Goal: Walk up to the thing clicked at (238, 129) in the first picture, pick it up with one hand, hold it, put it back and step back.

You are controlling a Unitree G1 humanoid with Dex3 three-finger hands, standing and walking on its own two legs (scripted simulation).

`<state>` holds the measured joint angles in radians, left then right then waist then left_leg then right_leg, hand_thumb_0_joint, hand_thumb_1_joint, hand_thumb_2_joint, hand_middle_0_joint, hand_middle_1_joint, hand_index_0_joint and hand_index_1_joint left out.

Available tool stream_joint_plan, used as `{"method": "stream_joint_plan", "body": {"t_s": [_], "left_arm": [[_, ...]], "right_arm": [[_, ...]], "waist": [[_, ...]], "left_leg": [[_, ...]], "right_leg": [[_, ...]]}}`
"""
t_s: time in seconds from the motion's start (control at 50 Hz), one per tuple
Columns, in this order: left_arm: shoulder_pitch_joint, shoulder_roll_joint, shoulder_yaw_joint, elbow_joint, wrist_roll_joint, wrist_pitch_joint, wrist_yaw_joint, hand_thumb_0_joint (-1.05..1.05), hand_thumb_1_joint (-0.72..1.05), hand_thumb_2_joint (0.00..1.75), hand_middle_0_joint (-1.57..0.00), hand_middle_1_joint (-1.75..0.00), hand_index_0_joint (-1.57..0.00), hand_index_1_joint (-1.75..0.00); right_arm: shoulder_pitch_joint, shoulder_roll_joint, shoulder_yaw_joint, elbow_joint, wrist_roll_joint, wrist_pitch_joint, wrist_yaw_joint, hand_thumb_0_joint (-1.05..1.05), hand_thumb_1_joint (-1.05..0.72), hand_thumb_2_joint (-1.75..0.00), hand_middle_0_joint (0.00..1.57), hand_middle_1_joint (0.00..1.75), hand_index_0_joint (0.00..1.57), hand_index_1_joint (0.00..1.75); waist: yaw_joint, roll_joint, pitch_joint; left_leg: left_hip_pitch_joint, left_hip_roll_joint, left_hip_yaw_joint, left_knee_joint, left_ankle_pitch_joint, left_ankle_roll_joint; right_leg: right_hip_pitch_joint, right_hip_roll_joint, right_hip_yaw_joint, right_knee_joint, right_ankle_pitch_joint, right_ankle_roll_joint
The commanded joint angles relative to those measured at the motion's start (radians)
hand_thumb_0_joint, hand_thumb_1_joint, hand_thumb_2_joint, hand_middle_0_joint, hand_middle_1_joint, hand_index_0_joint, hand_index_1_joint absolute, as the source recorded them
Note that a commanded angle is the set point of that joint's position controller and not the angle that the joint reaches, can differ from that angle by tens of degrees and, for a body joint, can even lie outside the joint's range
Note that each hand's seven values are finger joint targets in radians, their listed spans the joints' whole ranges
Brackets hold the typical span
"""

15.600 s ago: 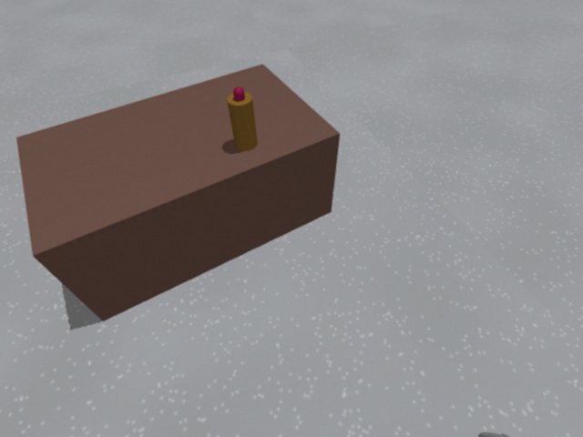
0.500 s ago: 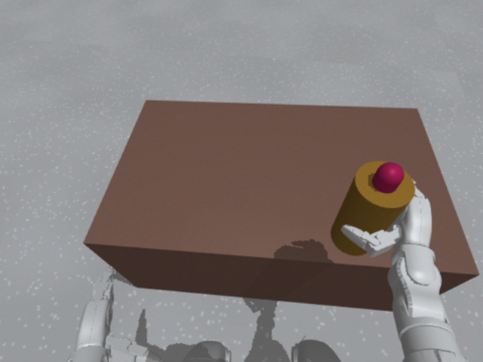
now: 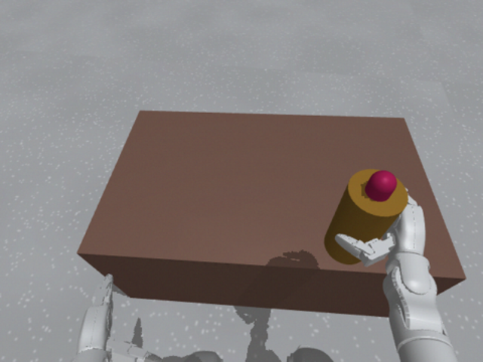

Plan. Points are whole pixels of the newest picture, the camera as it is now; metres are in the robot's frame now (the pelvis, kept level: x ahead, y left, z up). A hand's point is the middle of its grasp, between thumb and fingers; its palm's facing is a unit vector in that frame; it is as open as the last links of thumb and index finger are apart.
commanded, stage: hold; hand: right
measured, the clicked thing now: (362, 216) +0.32 -0.16 +0.06
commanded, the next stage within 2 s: none
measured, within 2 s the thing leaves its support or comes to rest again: neither
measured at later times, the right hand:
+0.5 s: hand (364, 223) +0.32 -0.17 +0.05, palm faces +0.18 +0.98 -0.01, open 11.3 cm
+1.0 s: hand (364, 223) +0.31 -0.17 +0.05, palm faces +0.17 +0.98 -0.01, open 11.3 cm
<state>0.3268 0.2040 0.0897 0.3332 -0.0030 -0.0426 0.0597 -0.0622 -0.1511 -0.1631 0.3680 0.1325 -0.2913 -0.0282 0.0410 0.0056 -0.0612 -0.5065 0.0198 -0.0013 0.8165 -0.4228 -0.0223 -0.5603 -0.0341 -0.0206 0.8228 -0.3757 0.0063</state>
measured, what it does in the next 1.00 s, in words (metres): stands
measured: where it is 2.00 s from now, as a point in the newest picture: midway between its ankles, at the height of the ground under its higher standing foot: outside the picture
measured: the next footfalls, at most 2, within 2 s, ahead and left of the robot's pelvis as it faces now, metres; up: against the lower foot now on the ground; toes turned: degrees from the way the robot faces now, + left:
none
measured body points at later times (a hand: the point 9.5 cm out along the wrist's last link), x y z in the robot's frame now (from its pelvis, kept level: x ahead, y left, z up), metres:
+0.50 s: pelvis +0.00 +0.00 +0.00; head +0.02 +0.00 +0.45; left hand +0.15 +0.27 -0.05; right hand +0.30 -0.22 +0.05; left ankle -0.01 +0.13 -0.70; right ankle +0.02 -0.12 -0.70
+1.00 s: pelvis -0.01 +0.00 +0.00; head +0.02 +0.00 +0.45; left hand +0.15 +0.27 -0.05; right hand +0.30 -0.22 +0.05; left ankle -0.01 +0.13 -0.70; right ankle +0.02 -0.12 -0.70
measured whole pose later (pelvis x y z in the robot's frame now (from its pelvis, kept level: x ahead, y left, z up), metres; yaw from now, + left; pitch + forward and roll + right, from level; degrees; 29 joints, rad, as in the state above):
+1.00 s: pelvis -0.01 +0.00 +0.00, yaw +0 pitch +5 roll +0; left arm 0.29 0.20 0.09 0.42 0.00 -0.09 0.07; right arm -0.06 -0.15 -0.16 0.37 0.14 -0.31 -0.02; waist 0.04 0.00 -0.04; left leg -0.49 0.01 0.00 0.80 -0.40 -0.02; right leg -0.54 -0.04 -0.02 0.80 -0.35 0.01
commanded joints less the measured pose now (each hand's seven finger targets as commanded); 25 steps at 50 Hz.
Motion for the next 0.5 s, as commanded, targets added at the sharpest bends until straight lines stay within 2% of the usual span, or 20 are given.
{"method": "stream_joint_plan", "body": {"t_s": [0.0,0.02,0.04,0.06,0.08,0.12,0.14,0.18,0.2,0.22,0.26,0.28,0.32,0.34,0.38,0.4,0.42,0.44,0.46,0.48], "left_arm": [[-0.061,0.165,0.094,-0.181,-0.004,-0.069,0.015,0.00,-0.54,0.05,-0.05,-0.06,-0.06,-0.05],[-0.045,0.160,0.094,-0.157,-0.003,-0.067,0.015,0.00,-0.55,0.05,-0.05,-0.06,-0.06,-0.06],[-0.025,0.123,0.063,-0.127,-0.003,-0.063,0.014,0.00,-0.54,0.05,-0.05,-0.06,-0.06,-0.05],[-0.044,0.138,0.085,-0.115,-0.005,-0.067,0.013,0.00,-0.55,0.05,-0.05,-0.06,-0.06,-0.06],[-0.031,0.120,0.065,-0.115,-0.004,-0.070,0.013,0.00,-0.55,0.05,-0.05,-0.06,-0.05,-0.06],[-0.080,0.139,0.074,-0.146,-0.003,-0.078,0.015,0.00,-0.55,0.05,-0.05,-0.06,-0.05,-0.06],[-0.078,0.134,0.068,-0.133,-0.005,-0.077,0.015,0.00,-0.55,0.05,-0.05,-0.06,-0.05,-0.05],[-0.070,0.141,0.079,-0.121,-0.004,-0.079,0.012,0.00,-0.55,0.05,-0.05,-0.06,-0.05,-0.06],[-0.069,0.159,0.093,-0.139,-0.004,-0.082,0.017,0.00,-0.54,0.04,-0.05,-0.06,-0.06,-0.05],[-0.063,0.142,0.076,-0.137,-0.003,-0.081,0.016,0.00,-0.55,0.05,-0.05,-0.06,-0.05,-0.06],[-0.033,0.155,0.093,-0.095,-0.004,-0.076,0.016,0.00,-0.55,0.05,-0.05,-0.06,-0.06,-0.05],[-0.058,0.121,0.059,-0.107,-0.005,-0.078,0.011,0.00,-0.55,0.05,-0.05,-0.06,-0.05,-0.05],[-0.069,0.125,0.065,-0.115,-0.005,-0.083,0.014,0.00,-0.55,0.05,-0.05,-0.06,-0.05,-0.06],[-0.110,0.092,0.027,-0.131,-0.003,-0.086,0.008,0.00,-0.55,0.06,-0.05,-0.06,-0.05,-0.06],[-0.075,0.148,0.083,-0.115,-0.003,-0.085,0.015,0.00,-0.55,0.05,-0.05,-0.06,-0.05,-0.05],[-0.082,0.175,0.108,-0.113,-0.001,-0.084,0.017,0.00,-0.55,0.05,-0.05,-0.06,-0.05,-0.06],[-0.061,0.163,0.097,-0.097,0.001,-0.084,0.015,0.00,-0.55,0.05,-0.05,-0.06,-0.05,-0.06],[-0.051,0.145,0.082,-0.082,-0.002,-0.082,0.012,0.00,-0.55,0.05,-0.05,-0.06,-0.05,-0.05],[-0.056,0.117,0.055,-0.085,-0.001,-0.083,0.011,0.00,-0.55,0.05,-0.05,-0.06,-0.05,-0.05],[-0.089,0.117,0.058,-0.109,-0.002,-0.090,0.010,0.00,-0.55,0.06,-0.05,-0.06,-0.05,-0.06]], "right_arm": [[-0.377,-0.166,-0.063,-0.391,0.033,-0.122,-0.004,0.00,0.00,-1.35,1.22,1.46,1.30,1.46],[-0.336,-0.151,-0.054,-0.367,0.030,-0.114,-0.004,0.00,0.02,-1.36,1.22,1.47,1.29,1.47],[-0.376,-0.148,-0.050,-0.386,0.034,-0.116,-0.005,0.00,0.00,-1.36,1.22,1.47,1.30,1.47],[-0.309,-0.103,-0.016,-0.319,0.030,-0.105,0.000,0.00,0.00,-1.36,1.22,1.47,1.30,1.47],[-0.378,-0.118,-0.028,-0.370,0.036,-0.111,-0.002,0.00,0.01,-1.36,1.22,1.47,1.30,1.47],[-0.387,-0.119,-0.029,-0.355,0.034,-0.111,-0.002,0.00,0.01,-1.36,1.23,1.47,1.30,1.47],[-0.343,-0.124,-0.039,-0.316,0.030,-0.104,-0.001,0.00,0.00,-1.35,1.22,1.46,1.30,1.46],[-0.355,-0.100,-0.007,-0.313,0.028,-0.109,0.005,0.00,0.01,-1.35,1.21,1.46,1.29,1.46],[-0.376,-0.119,-0.027,-0.341,0.030,-0.109,0.002,0.00,0.02,-1.34,1.21,1.45,1.28,1.45],[-0.367,-0.132,-0.030,-0.368,0.028,-0.108,0.001,0.00,0.03,-1.35,1.20,1.45,1.28,1.45],[-0.344,-0.143,-0.043,-0.362,0.031,-0.102,-0.001,0.00,0.02,-1.35,1.21,1.46,1.29,1.46],[-0.324,-0.116,-0.032,-0.301,0.028,-0.097,0.001,0.00,0.01,-1.35,1.22,1.46,1.29,1.46],[-0.395,-0.144,-0.060,-0.350,0.038,-0.110,-0.002,0.00,0.01,-1.34,1.21,1.45,1.29,1.45],[-0.322,-0.125,-0.058,-0.276,0.032,-0.107,-0.001,0.00,0.03,-1.35,1.20,1.45,1.28,1.45],[-0.366,-0.152,-0.065,-0.350,0.037,-0.118,-0.003,0.00,0.01,-1.34,1.21,1.45,1.29,1.45],[-0.321,-0.157,-0.079,-0.303,0.032,-0.115,-0.006,0.00,0.01,-1.35,1.22,1.46,1.29,1.46],[-0.333,-0.152,-0.061,-0.353,0.036,-0.121,-0.002,0.00,0.01,-1.34,1.21,1.46,1.29,1.46],[-0.326,-0.161,-0.076,-0.333,0.034,-0.118,-0.001,0.00,0.01,-1.35,1.22,1.46,1.29,1.46],[-0.345,-0.141,-0.056,-0.341,0.036,-0.124,0.000,0.00,0.02,-1.35,1.21,1.46,1.29,1.46],[-0.358,-0.127,-0.040,-0.351,0.037,-0.129,0.003,0.00,0.00,-1.35,1.22,1.46,1.29,1.46]], "waist": [[0.004,-0.039,-0.331],[0.000,-0.049,-0.311],[0.005,-0.034,-0.274],[0.007,-0.041,-0.252],[0.016,-0.035,-0.262],[0.016,-0.010,-0.279],[0.001,-0.019,-0.261],[0.013,-0.030,-0.274],[0.011,-0.015,-0.312],[0.001,-0.039,-0.319],[0.000,-0.041,-0.287],[0.000,-0.037,-0.280],[0.005,-0.026,-0.294],[-0.012,-0.014,-0.278],[-0.003,-0.022,-0.290],[-0.004,-0.029,-0.294],[-0.004,-0.060,-0.296],[-0.009,-0.067,-0.274],[-0.005,-0.036,-0.255],[0.000,-0.044,-0.258]], "left_leg": [[0.064,-0.027,0.024,-0.120,0.317,0.014],[0.064,-0.027,0.025,-0.121,0.321,0.015],[0.052,-0.028,0.026,-0.128,0.304,0.014],[0.042,-0.029,0.029,-0.125,0.295,0.015],[0.042,-0.027,0.025,-0.131,0.298,0.014],[0.050,-0.028,0.027,-0.131,0.291,0.014],[0.048,-0.029,0.028,-0.129,0.285,0.016],[0.043,-0.029,0.030,-0.127,0.292,0.016],[0.055,-0.029,0.027,-0.127,0.317,0.014],[0.076,-0.026,0.025,-0.130,0.330,0.015],[0.067,-0.030,0.029,-0.132,0.318,0.015],[0.055,-0.029,0.028,-0.134,0.315,0.014],[0.063,-0.028,0.025,-0.140,0.313,0.014],[0.081,-0.029,0.030,-0.137,0.308,0.013],[0.076,-0.028,0.022,-0.143,0.301,0.014],[0.071,-0.029,0.022,-0.139,0.309,0.015],[0.077,-0.028,0.022,-0.143,0.307,0.016],[0.065,-0.029,0.022,-0.144,0.295,0.018],[0.067,-0.030,0.023,-0.149,0.284,0.016],[0.066,-0.030,0.023,-0.150,0.268,0.017]], "right_leg": [[0.268,0.018,0.006,-0.119,0.262,-0.014],[0.259,0.021,0.005,-0.122,0.269,-0.013],[0.246,0.019,0.005,-0.127,0.249,-0.014],[0.235,0.017,0.008,-0.131,0.243,-0.011],[0.236,0.018,0.005,-0.127,0.237,-0.015],[0.234,0.015,0.008,-0.131,0.230,-0.016],[0.223,0.015,0.009,-0.136,0.230,-0.013],[0.245,0.014,0.010,-0.131,0.242,-0.010],[0.265,0.013,0.011,-0.128,0.266,-0.012],[0.268,0.019,0.006,-0.126,0.278,-0.011],[0.266,0.017,0.009,-0.141,0.269,-0.010],[0.256,0.018,0.007,-0.137,0.268,-0.012],[0.249,0.016,0.006,-0.133,0.256,-0.014],[0.226,0.017,0.008,-0.136,0.254,-0.013],[0.248,0.019,0.003,-0.138,0.240,-0.014],[0.260,0.016,0.005,-0.140,0.256,-0.012],[0.271,0.018,0.003,-0.145,0.254,-0.011],[0.254,0.019,0.002,-0.143,0.244,-0.010],[0.241,0.018,0.004,-0.146,0.228,-0.013],[0.232,0.018,0.003,-0.149,0.206,-0.013]]}}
